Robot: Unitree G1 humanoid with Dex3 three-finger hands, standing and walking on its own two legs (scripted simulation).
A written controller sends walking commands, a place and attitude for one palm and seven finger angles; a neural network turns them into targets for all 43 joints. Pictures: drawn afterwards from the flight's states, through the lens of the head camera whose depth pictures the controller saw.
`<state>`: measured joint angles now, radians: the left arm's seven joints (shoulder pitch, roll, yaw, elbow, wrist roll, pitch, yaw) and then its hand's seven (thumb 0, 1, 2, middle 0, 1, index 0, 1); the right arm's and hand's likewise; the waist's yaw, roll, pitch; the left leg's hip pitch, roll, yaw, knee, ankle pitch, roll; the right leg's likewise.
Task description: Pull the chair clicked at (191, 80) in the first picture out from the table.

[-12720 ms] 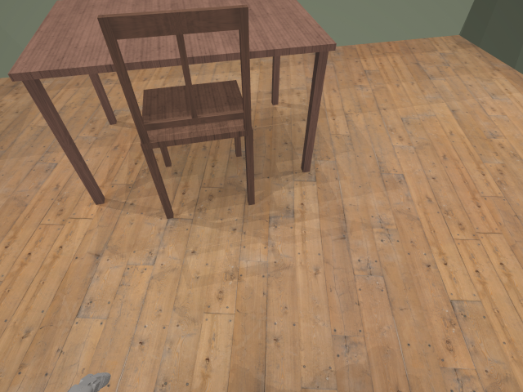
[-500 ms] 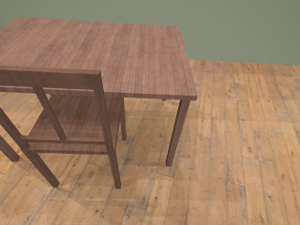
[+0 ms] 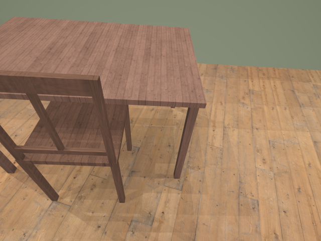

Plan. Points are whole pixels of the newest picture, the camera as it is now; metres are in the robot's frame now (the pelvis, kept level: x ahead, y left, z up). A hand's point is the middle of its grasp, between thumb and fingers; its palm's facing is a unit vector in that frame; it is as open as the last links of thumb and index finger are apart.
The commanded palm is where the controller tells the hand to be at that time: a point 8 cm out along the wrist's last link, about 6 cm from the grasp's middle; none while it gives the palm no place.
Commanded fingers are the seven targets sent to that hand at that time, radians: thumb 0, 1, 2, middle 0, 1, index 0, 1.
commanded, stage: look again from close up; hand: left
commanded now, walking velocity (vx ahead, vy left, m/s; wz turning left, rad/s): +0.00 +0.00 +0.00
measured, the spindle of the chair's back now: (48, 124) +0.49 +0.43 -0.07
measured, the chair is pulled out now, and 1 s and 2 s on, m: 0.00 0.00 0.00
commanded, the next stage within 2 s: none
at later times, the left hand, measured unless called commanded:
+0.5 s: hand out of the picture -0.02 +0.12 -0.18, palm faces +0.06 -0.99 -0.11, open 7.4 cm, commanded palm none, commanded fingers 0.00 0.90 0.90 -0.20 -0.30 -0.20 -0.30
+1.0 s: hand out of the picture -0.03 +0.12 -0.18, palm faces +0.08 -0.99 -0.11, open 7.4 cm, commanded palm none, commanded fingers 0.00 0.90 0.90 -0.20 -0.30 -0.20 -0.30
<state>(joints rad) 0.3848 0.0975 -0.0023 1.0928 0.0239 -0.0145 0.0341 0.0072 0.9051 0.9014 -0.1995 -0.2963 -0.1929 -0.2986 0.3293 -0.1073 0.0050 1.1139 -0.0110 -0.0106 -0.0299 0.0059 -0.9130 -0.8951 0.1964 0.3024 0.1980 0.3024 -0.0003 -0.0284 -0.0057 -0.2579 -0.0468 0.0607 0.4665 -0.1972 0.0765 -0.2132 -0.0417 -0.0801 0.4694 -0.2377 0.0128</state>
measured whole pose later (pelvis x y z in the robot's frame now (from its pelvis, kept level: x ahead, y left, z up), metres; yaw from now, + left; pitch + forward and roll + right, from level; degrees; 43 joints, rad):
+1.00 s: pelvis +0.02 -0.02 +0.00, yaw +1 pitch -1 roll +0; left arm 0.39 0.09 0.00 1.10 0.02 -0.02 0.03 0.01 0.91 0.90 -0.20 -0.30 -0.19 -0.30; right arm 0.34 -0.09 0.02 1.13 -0.01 -0.01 -0.04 0.00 -0.91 -0.90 0.20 0.30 0.20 0.30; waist 0.01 -0.02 0.00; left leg -0.23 -0.03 0.04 0.46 -0.21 0.04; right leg -0.17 -0.02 -0.10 0.45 -0.26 -0.01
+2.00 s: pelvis +0.03 -0.03 +0.00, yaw +1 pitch -1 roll +0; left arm 0.38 0.09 0.01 1.12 0.02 -0.02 0.03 0.01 0.91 0.90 -0.20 -0.30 -0.19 -0.30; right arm 0.34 -0.09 0.02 1.14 -0.01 -0.02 -0.04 0.01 -0.91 -0.90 0.20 0.30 0.20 0.30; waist 0.01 -0.02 0.01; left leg -0.20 -0.02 0.03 0.44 -0.23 0.03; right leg -0.14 -0.01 -0.11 0.44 -0.28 -0.03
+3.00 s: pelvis +0.04 -0.06 +0.00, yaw +2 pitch -1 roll +0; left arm 0.38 0.10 0.01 1.12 0.01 -0.02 0.03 0.01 0.90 0.90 -0.20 -0.30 -0.19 -0.30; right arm 0.32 -0.10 0.02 1.15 -0.01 -0.02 -0.05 0.01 -0.92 -0.90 0.20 0.30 0.20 0.30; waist 0.01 -0.02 0.01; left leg -0.19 0.00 0.00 0.45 -0.25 -0.01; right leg -0.13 0.01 -0.13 0.44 -0.30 -0.06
